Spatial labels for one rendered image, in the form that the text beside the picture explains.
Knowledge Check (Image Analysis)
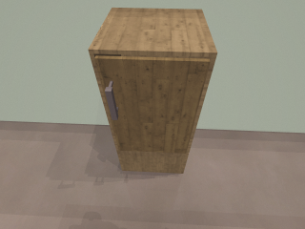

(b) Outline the cupboard door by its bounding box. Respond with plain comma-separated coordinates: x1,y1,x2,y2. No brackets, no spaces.
94,55,211,154

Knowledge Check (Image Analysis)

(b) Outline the handle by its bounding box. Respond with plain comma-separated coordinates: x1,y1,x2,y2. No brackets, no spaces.
105,80,118,120

